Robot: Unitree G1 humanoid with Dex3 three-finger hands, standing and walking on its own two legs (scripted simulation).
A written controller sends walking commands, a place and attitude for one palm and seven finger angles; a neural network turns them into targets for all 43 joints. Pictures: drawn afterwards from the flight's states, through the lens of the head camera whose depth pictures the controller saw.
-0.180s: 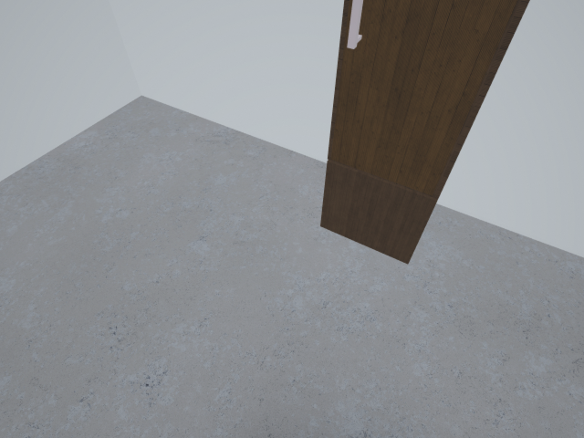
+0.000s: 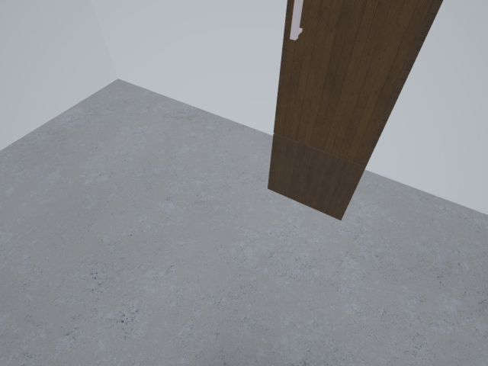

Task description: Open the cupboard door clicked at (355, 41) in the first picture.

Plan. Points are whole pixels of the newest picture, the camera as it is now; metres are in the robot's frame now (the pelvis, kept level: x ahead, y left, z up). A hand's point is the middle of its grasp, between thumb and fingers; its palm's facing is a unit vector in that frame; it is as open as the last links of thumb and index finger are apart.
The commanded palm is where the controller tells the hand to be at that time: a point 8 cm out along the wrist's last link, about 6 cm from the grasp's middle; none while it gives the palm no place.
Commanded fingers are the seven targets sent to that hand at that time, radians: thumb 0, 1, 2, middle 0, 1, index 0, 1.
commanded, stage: stand and wait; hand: left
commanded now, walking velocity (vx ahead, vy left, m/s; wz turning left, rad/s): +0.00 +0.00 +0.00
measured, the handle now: (299, 13) +1.03 -0.11 +0.14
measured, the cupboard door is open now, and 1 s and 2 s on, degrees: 0 0 0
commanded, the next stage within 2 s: look at it before walking up in 0.10 s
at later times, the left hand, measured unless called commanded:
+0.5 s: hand out of the picture +0.07 +0.23 -0.16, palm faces -0.01 -0.95 -0.32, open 7.4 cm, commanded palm none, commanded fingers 0.00 0.90 0.90 -0.20 -0.30 -0.20 -0.30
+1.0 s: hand out of the picture +0.06 +0.21 -0.17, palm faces -0.06 -0.95 -0.29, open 7.4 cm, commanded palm none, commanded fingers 0.00 0.90 0.90 -0.20 -0.30 -0.20 -0.30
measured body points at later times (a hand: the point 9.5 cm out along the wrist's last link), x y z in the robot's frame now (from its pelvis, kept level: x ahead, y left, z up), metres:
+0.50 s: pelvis +0.01 -0.01 +0.00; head +0.02 -0.01 +0.45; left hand +0.07 +0.28 -0.14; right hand +0.07 -0.29 -0.14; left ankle -0.01 +0.10 -0.75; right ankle -0.03 -0.10 -0.75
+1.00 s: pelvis +0.00 -0.01 -0.01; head +0.02 -0.02 +0.44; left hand +0.06 +0.26 -0.15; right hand +0.05 -0.29 -0.15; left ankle -0.01 +0.10 -0.75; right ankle -0.03 -0.10 -0.75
